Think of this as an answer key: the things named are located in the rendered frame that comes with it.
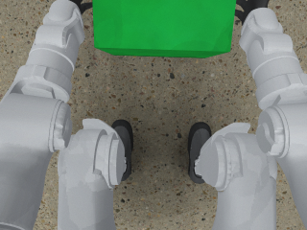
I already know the right robot forearm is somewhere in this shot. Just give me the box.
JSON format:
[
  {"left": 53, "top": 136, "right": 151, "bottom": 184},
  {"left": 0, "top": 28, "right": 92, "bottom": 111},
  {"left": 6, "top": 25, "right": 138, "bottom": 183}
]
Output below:
[{"left": 239, "top": 8, "right": 307, "bottom": 110}]

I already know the robot right upper arm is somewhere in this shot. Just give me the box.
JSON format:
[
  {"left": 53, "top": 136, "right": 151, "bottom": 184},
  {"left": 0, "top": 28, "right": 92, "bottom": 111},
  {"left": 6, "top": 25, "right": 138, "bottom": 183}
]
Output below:
[{"left": 255, "top": 103, "right": 307, "bottom": 230}]

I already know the robot left foot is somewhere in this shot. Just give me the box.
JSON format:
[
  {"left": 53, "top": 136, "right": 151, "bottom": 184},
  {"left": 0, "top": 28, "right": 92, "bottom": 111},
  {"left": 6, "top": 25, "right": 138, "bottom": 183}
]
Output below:
[{"left": 111, "top": 119, "right": 133, "bottom": 181}]

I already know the right robot hand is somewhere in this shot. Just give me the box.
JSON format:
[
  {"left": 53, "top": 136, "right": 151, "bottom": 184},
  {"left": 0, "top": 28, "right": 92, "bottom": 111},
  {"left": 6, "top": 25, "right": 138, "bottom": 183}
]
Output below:
[{"left": 234, "top": 0, "right": 269, "bottom": 26}]

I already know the robot left upper arm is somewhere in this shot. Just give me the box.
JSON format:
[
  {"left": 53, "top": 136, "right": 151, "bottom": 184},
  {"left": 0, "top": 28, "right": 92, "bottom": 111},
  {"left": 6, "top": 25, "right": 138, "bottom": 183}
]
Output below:
[{"left": 0, "top": 93, "right": 73, "bottom": 230}]

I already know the left robot hand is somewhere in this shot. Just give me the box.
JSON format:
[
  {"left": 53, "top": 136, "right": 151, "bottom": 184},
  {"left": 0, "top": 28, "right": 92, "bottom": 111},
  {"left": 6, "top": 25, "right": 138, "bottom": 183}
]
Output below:
[{"left": 69, "top": 0, "right": 93, "bottom": 15}]

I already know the robot left thigh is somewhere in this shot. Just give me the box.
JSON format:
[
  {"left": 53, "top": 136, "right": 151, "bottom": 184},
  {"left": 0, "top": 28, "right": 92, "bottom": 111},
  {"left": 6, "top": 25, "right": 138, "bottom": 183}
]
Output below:
[{"left": 58, "top": 128, "right": 124, "bottom": 230}]

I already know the left robot forearm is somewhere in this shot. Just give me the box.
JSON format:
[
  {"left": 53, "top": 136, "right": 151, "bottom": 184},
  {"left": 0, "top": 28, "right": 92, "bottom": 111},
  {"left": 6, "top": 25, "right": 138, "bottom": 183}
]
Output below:
[{"left": 0, "top": 0, "right": 85, "bottom": 105}]

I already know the carton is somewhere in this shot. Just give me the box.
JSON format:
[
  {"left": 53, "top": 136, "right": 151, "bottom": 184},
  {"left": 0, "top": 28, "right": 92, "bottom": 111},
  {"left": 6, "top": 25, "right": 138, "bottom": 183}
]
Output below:
[{"left": 92, "top": 0, "right": 236, "bottom": 58}]

